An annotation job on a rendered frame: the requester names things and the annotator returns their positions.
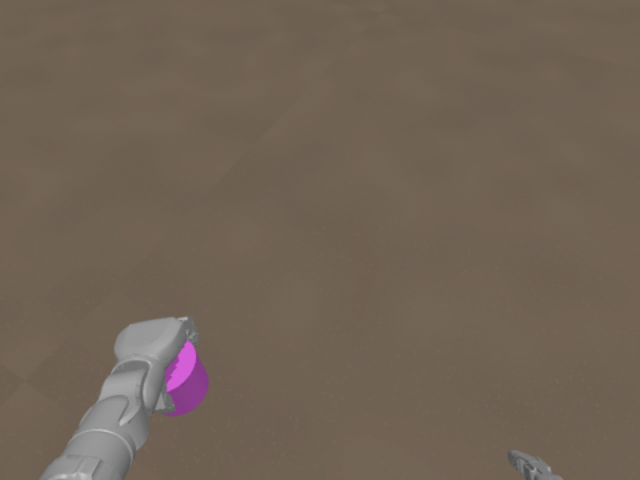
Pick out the left robot hand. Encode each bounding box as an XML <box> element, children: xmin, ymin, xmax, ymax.
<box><xmin>114</xmin><ymin>316</ymin><xmax>199</xmax><ymax>414</ymax></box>

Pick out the left robot arm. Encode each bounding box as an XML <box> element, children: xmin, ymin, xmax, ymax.
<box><xmin>39</xmin><ymin>355</ymin><xmax>165</xmax><ymax>480</ymax></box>

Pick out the right robot hand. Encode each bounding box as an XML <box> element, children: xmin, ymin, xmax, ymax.
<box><xmin>508</xmin><ymin>450</ymin><xmax>563</xmax><ymax>480</ymax></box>

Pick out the can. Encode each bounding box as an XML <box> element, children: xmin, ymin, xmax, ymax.
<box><xmin>164</xmin><ymin>340</ymin><xmax>209</xmax><ymax>416</ymax></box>

